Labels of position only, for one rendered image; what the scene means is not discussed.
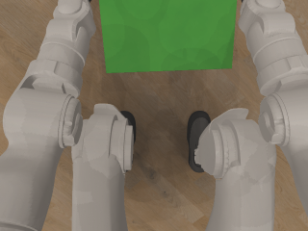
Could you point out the carton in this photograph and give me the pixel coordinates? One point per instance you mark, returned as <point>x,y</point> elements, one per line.
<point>167,35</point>

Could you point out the right robot upper arm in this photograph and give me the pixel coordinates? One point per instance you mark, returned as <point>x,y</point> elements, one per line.
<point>283,120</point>

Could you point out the left robot upper arm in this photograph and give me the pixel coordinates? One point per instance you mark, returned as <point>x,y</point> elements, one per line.
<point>39,125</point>

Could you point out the robot left thigh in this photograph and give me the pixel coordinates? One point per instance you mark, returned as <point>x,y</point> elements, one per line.
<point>99,175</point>

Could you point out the robot thigh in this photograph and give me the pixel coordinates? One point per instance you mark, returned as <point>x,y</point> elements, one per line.
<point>99,175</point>
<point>235,153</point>

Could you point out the robot right thigh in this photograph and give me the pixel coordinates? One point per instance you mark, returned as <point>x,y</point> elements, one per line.
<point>235,153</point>

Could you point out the robot left forearm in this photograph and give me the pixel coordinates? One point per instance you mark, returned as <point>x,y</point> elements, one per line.
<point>63,52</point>

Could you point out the robot right forearm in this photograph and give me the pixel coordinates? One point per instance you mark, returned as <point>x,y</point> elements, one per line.
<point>275,47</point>

